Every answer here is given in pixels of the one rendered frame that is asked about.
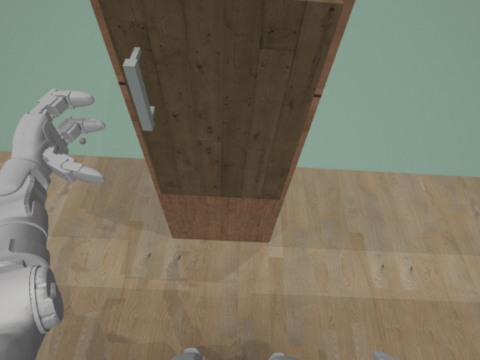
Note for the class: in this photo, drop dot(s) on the left robot forearm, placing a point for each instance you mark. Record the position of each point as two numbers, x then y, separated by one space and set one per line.
23 217

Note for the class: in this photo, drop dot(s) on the robot left upper arm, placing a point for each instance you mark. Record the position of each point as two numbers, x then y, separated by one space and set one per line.
30 304

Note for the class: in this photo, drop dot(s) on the handle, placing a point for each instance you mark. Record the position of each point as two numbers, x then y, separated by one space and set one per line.
135 81

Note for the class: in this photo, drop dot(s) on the cupboard door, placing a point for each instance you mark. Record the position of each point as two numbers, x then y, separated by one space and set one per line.
232 82

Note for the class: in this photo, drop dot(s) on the robot left shin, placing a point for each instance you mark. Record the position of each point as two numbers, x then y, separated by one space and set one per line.
191 350

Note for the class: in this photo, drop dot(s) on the robot left hand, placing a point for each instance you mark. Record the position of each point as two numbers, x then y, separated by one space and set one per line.
35 135

